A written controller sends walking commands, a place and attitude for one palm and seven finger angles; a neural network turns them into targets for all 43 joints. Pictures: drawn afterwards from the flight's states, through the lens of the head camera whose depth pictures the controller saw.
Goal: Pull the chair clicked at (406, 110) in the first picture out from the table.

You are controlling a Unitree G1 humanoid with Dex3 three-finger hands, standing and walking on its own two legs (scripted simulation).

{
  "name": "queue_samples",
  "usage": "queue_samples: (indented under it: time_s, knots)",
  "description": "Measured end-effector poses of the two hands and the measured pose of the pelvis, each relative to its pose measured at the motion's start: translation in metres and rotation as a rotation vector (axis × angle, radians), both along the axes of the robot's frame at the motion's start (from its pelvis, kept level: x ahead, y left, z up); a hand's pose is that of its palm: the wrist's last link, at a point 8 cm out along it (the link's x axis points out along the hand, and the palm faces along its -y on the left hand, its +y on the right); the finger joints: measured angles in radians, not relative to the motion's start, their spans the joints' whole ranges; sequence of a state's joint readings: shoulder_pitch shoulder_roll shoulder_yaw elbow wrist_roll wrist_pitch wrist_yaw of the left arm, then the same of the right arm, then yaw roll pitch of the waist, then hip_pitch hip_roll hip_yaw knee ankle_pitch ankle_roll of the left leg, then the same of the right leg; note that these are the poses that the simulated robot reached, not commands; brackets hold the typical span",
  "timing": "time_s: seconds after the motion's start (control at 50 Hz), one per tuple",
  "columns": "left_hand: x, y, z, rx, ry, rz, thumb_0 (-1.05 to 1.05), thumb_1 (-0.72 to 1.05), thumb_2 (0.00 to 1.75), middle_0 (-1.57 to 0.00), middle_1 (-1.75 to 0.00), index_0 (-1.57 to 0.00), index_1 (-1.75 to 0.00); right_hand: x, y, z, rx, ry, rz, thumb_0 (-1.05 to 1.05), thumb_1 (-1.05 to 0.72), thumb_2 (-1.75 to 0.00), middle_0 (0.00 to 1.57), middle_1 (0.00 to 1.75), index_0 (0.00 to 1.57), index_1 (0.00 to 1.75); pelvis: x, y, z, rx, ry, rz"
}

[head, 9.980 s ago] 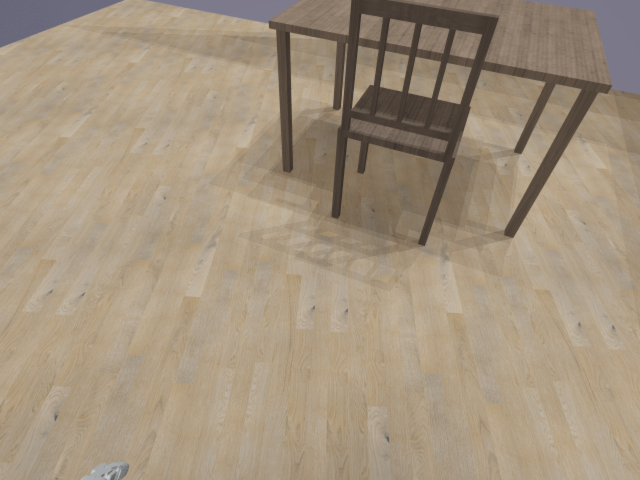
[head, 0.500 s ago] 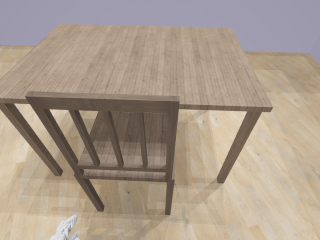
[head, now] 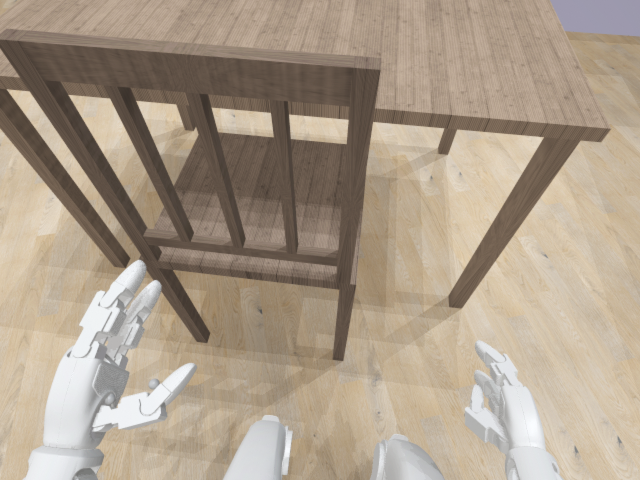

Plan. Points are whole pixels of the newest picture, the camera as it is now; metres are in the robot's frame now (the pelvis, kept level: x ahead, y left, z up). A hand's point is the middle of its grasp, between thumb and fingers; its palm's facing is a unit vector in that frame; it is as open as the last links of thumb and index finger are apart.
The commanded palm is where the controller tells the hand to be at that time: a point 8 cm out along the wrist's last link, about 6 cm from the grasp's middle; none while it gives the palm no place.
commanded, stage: raise the hand toward the chair's back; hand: left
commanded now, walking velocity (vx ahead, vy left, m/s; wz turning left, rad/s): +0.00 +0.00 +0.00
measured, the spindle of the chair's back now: (222, 182) +0.50 +0.20 +0.05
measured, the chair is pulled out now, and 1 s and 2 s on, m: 0.00 0.00 0.00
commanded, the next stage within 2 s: aim the fingers beside a spindle in 1.46 s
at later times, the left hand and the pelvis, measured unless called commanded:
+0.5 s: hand (153, 356) +0.23 +0.21 +0.05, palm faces -0.09 -1.00 -0.02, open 15.3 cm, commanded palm +0.21 +0.28 +0.07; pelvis +0.01 +0.04 +0.02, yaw -2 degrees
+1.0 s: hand (114, 307) +0.27 +0.26 +0.08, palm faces +0.00 -1.00 -0.08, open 16.9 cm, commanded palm +0.25 +0.31 +0.08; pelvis +0.02 +0.05 +0.03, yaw -1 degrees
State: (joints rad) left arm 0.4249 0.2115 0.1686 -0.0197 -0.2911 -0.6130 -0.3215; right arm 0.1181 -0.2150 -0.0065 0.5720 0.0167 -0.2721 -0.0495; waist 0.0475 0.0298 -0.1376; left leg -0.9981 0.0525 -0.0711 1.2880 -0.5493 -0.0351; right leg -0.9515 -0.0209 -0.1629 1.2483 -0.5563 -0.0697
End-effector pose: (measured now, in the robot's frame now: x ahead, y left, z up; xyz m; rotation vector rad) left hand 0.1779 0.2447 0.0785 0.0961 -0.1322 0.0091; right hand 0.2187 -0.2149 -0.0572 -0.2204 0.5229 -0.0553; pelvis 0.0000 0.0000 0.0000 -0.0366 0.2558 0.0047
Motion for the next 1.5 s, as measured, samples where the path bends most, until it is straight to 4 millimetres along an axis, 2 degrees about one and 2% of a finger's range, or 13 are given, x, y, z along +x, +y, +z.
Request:
queue_samples:
  time_s: [0.08,0.14,0.26,0.32,0.44,0.62,0.72,0.8,0.98,1.16,1.26,1.4,1.5]
  knots:
    - [0.032,-0.016,-0.022,-0.042,0.181,-0.169,0.01,0.26,0.63,-0.14,-0.19,-0.13,-0.2,-0.035,0.005,-0.016,0.057,0.091,-0.076,0.01,-0.9,-0.9,0.2,0.3,0.2,0.3,-0.004,0.003,0.003,0.009,0.004,-0.012]
    - [0.038,-0.016,-0.034,-0.088,0.331,-0.155,0.0,0.19,0.6,-0.13,-0.18,-0.13,-0.19,-0.061,0.001,-0.015,0.065,0.15,-0.153,0.01,-0.9,-0.89,0.21,0.3,0.2,0.3,-0.001,0.007,0.011,0.018,0.0,-0.025]
    - [0.028,0.015,-0.008,-0.061,0.234,0.067,0.0,0.06,0.54,-0.12,-0.16,-0.12,-0.16,-0.089,-0.015,-0.004,-0.003,0.216,-0.227,0.01,-0.9,-0.9,0.2,0.3,0.2,0.3,0.008,0.015,0.023,0.016,0.001,-0.036]
    - [0.025,0.027,-0.003,-0.021,0.165,0.078,0.0,-0.01,0.51,-0.11,-0.15,-0.11,-0.15,-0.087,-0.019,-0.002,-0.044,0.221,-0.203,0.01,-0.9,-0.9,0.2,0.3,0.2,0.3,0.008,0.021,0.021,0.007,0.008,-0.024]
    - [0.034,0.021,-0.027,-0.046,0.245,-0.082,0.0,-0.16,0.45,-0.09,-0.13,-0.09,-0.13,-0.063,-0.013,0.008,-0.082,0.146,-0.171,0.01,-0.9,-0.9,0.2,0.3,0.2,0.3,0.007,0.033,0.017,-0.006,0.017,-0.021]
    - [0.045,0.047,0.004,-0.058,0.134,0.03,-0.01,-0.36,0.36,-0.08,-0.1,-0.08,-0.1,-0.023,0.025,0.033,-0.044,0.05,-0.093,0.01,-0.9,-0.9,0.2,0.3,0.2,0.3,0.016,0.045,0.027,-0.016,0.003,-0.015]
    - [0.049,0.05,-0.007,-0.04,0.207,-0.015,-0.01,-0.44,0.33,-0.07,-0.08,-0.06,-0.09,-0.012,0.042,0.034,-0.028,0.05,-0.039,0.01,-0.9,-0.9,0.2,0.3,0.2,0.3,0.018,0.05,0.028,-0.023,0.0,-0.008]
    - [0.052,0.049,-0.013,-0.047,0.259,-0.054,-0.01,-0.47,0.31,-0.07,-0.08,-0.06,-0.08,-0.015,0.046,0.034,-0.033,0.069,-0.038,0.01,-0.9,-0.9,0.21,0.3,0.2,0.3,0.019,0.053,0.03,-0.025,-0.001,-0.012]
    - [0.07,0.067,0.01,-0.019,0.145,0.005,-0.01,-0.49,0.3,-0.07,-0.08,-0.06,-0.08,-0.037,0.034,0.025,-0.052,0.16,-0.073,0.01,-0.9,-0.9,0.21,0.3,0.2,0.3,0.023,0.053,0.033,-0.027,0.001,-0.011]
    - [0.074,0.052,0.0,-0.045,0.238,-0.056,-0.01,-0.49,0.3,-0.06,-0.08,-0.06,-0.08,-0.054,0.014,0.029,-0.062,0.182,-0.137,0.01,-0.9,-0.9,0.2,0.3,0.2,0.3,0.025,0.048,0.038,-0.017,0.0,-0.025]
    - [0.072,0.051,0.01,-0.034,0.154,-0.002,-0.01,-0.5,0.3,-0.07,-0.08,-0.06,-0.08,-0.054,0.008,0.029,-0.067,0.179,-0.129,0.01,-0.9,-0.9,0.2,0.3,0.2,0.3,0.024,0.043,0.037,-0.013,-0.002,-0.02]
    - [0.07,0.042,-0.003,-0.04,0.215,-0.031,-0.01,-0.5,0.3,-0.06,-0.08,-0.06,-0.08,-0.046,0.003,0.026,-0.053,0.166,-0.116,0.01,-0.9,-0.9,0.2,0.3,0.2,0.3,0.022,0.035,0.035,-0.01,0.0,-0.018]
    - [0.066,0.036,0.002,-0.043,0.197,-0.031,-0.02,-0.5,0.3,-0.07,-0.08,-0.06,-0.08,-0.041,0.002,0.028,-0.044,0.144,-0.115,0.01,-0.9,-0.9,0.2,0.3,0.2,0.3,0.023,0.031,0.036,-0.006,-0.005,-0.018]
